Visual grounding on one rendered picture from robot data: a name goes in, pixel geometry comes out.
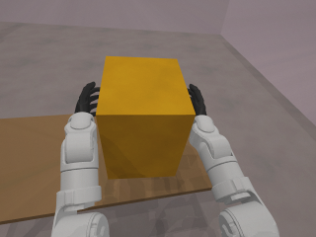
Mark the left robot hand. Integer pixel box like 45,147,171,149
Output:
74,81,101,117

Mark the table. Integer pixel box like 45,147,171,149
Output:
0,114,212,225

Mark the robot left forearm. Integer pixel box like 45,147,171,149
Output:
50,112,102,237

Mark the carton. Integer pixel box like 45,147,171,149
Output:
96,56,196,180

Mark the robot left upper arm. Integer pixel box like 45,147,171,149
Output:
51,211,110,237

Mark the robot right upper arm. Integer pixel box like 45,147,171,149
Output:
218,200,279,237

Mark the robot right forearm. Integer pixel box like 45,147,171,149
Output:
189,115,279,236

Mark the right robot hand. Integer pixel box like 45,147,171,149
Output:
187,84,207,116

